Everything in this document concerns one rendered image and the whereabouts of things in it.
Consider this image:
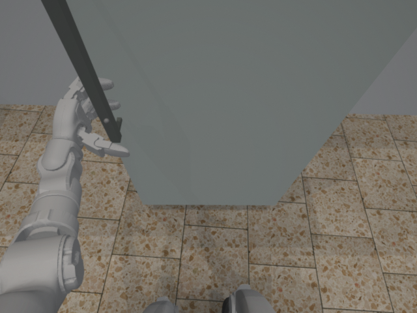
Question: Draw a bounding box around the left robot hand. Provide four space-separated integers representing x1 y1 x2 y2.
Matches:
52 76 130 157

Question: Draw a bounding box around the fridge door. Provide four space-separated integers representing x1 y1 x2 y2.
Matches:
66 0 417 205

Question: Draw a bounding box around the right robot shin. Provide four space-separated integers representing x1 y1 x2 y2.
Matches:
235 284 251 293

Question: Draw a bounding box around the handle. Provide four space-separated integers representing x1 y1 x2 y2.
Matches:
41 0 122 143

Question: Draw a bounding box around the left robot forearm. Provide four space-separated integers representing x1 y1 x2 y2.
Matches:
0 138 83 295

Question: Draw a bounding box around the right robot thigh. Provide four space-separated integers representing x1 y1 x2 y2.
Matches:
229 290 276 313

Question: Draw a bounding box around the robot left upper arm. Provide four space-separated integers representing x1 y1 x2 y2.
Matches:
0 234 84 313

